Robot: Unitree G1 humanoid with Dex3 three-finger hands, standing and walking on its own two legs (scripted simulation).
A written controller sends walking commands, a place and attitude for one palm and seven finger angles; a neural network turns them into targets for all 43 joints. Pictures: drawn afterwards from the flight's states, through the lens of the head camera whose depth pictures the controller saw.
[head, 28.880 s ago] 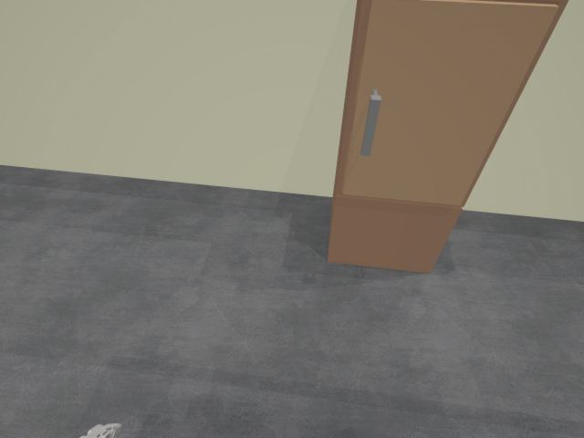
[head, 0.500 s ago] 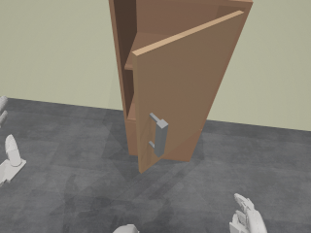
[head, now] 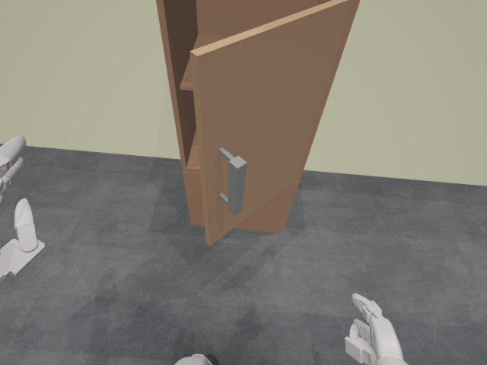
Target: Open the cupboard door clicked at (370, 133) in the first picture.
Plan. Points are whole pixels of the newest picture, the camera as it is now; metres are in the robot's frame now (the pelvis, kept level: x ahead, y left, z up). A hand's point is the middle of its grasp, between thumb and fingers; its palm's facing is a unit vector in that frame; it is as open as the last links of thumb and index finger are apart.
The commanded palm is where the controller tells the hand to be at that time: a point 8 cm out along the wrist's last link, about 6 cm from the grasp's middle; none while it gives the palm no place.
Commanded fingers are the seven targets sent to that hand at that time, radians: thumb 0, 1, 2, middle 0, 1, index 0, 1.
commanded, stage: stop stepping back and stand still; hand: left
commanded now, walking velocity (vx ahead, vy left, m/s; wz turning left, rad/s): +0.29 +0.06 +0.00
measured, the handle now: (229, 182) +0.48 +0.07 -0.04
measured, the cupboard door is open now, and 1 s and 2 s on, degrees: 46 46 46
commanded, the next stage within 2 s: let the arm hang, fingers relaxed in 1.08 s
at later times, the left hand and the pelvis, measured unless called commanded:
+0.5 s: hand out of the picture +0.16 +0.28 +0.17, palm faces +0.47 -0.77 -0.43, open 7.4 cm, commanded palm +0.09 +0.32 +0.19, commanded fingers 0.00 0.90 0.90 -0.20 -0.30 -0.20 -0.30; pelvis -0.04 +0.01 +0.01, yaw +2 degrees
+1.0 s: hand out of the picture +0.11 +0.30 +0.16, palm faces +0.47 -0.77 -0.42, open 7.4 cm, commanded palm +0.05 +0.34 +0.19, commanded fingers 0.00 0.90 0.90 -0.20 -0.30 -0.20 -0.30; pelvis -0.08 +0.03 +0.01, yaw +2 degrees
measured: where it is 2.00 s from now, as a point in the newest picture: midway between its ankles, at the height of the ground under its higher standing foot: outside the picture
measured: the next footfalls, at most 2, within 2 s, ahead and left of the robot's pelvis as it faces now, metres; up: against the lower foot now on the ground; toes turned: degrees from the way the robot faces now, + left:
right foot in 0.16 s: -0.01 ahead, -0.09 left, +0.00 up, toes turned +0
left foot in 0.40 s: +0.00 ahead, +0.14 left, +0.00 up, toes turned +5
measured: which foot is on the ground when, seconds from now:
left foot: down 0.00-0.18, up 0.20-0.38, down 0.40-1.00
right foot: down 0.00-0.02, up 0.04-0.14, down 0.16-1.00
